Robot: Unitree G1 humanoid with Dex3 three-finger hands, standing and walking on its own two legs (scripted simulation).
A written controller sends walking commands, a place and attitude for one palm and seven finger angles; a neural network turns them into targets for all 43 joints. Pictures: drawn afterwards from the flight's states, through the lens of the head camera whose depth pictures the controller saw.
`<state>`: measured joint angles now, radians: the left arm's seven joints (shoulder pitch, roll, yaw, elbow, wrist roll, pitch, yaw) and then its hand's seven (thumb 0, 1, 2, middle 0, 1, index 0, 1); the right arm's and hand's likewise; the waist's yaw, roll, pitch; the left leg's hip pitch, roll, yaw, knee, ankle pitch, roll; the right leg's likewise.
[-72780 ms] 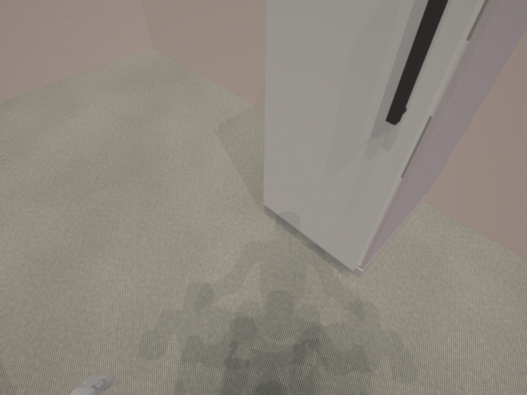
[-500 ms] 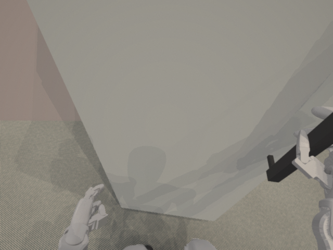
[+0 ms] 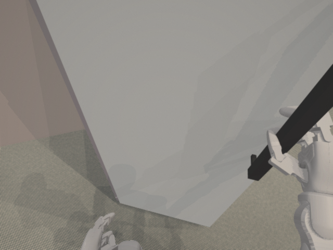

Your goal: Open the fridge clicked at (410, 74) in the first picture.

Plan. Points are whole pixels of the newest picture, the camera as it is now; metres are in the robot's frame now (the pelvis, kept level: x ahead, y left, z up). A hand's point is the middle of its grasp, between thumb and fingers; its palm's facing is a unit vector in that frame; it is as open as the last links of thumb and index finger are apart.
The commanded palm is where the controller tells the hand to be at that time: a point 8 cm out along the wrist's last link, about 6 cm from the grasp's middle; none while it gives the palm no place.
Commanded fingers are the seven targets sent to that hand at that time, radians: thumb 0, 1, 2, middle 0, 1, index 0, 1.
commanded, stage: walk backward, drawing the door open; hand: right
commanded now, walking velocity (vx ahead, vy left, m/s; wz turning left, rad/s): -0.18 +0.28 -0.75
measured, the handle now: (306, 103) +0.32 -0.18 +0.26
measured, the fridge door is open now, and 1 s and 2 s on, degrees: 32 71 64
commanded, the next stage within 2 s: stop walking and hold the door back in 0.76 s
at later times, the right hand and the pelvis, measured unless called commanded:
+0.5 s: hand (249, 241) +0.13 -0.09 +0.18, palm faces +0.48 +0.82 -0.30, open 7.6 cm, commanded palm +0.07 -0.12 +0.18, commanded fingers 0.00 -0.90 -0.90 0.45 1.40 0.45 1.40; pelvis -0.08 +0.16 -0.01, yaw -22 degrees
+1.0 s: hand out of the picture +0.04 +0.03 +0.18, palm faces +0.79 +0.57 -0.24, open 7.3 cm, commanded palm +0.00 -0.02 +0.16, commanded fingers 0.00 -0.90 -0.90 0.45 1.40 0.45 1.40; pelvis -0.07 +0.35 -0.01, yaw -40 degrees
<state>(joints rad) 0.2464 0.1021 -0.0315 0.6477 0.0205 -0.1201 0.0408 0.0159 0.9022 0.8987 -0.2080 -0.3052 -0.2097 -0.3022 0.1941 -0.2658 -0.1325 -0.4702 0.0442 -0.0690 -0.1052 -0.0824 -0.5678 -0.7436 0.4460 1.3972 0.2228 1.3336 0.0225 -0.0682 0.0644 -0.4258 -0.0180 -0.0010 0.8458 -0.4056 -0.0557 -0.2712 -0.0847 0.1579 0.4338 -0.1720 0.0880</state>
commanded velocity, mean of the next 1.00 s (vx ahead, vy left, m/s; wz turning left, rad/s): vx -0.13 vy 0.18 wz -0.58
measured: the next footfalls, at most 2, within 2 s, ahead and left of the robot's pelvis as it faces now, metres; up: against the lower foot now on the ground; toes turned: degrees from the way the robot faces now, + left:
left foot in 0.08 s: +0.01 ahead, +0.15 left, +0.00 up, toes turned -3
right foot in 0.40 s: -0.09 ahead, +0.00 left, +0.00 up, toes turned -24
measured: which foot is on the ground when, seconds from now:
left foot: up 0.00-0.06, down 0.08-0.40, up 0.42-0.66, down 0.68-1.00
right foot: down 0.00-0.08, up 0.10-0.38, down 0.40-0.68, up 0.70-1.00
